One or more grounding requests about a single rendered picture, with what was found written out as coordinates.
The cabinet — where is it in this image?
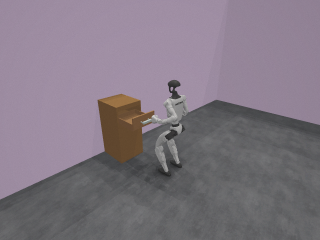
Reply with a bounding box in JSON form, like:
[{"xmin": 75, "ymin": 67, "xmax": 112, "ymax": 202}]
[{"xmin": 97, "ymin": 94, "xmax": 143, "ymax": 163}]

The robot right shin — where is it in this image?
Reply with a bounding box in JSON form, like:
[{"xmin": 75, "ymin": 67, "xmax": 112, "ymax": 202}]
[{"xmin": 168, "ymin": 140, "xmax": 180, "ymax": 164}]

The left robot foot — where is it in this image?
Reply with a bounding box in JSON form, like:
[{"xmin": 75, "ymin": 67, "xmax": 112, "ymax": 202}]
[{"xmin": 158, "ymin": 168, "xmax": 171, "ymax": 177}]

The handle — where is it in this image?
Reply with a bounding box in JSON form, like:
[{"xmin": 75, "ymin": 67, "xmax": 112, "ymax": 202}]
[{"xmin": 141, "ymin": 118, "xmax": 152, "ymax": 125}]

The right robot upper arm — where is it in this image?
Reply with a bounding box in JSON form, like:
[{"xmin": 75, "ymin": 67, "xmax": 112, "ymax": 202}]
[{"xmin": 179, "ymin": 95, "xmax": 189, "ymax": 115}]

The left robot forearm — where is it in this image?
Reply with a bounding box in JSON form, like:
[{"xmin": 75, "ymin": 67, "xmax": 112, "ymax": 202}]
[{"xmin": 156, "ymin": 116, "xmax": 176, "ymax": 125}]

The drawer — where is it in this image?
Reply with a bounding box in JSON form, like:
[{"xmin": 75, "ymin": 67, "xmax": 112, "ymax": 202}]
[{"xmin": 118, "ymin": 109, "xmax": 155, "ymax": 131}]

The left robot upper arm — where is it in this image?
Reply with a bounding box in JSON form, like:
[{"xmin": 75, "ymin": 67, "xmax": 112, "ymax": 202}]
[{"xmin": 163, "ymin": 99, "xmax": 178, "ymax": 122}]

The left robot hand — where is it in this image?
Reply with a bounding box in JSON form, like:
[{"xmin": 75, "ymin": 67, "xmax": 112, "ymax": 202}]
[{"xmin": 151, "ymin": 115, "xmax": 159, "ymax": 124}]

